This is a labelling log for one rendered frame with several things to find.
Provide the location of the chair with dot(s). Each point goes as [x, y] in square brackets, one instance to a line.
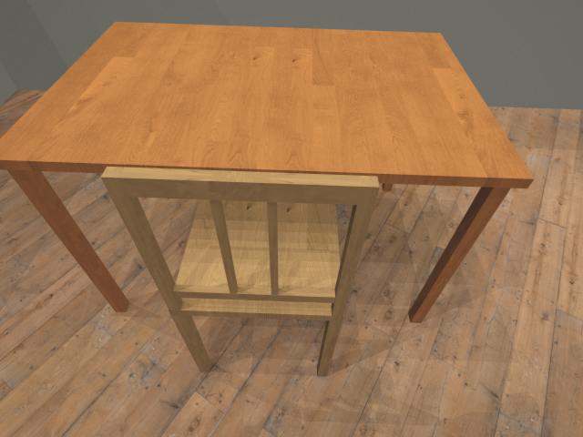
[262, 245]

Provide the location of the table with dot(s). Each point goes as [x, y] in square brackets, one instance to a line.
[396, 105]

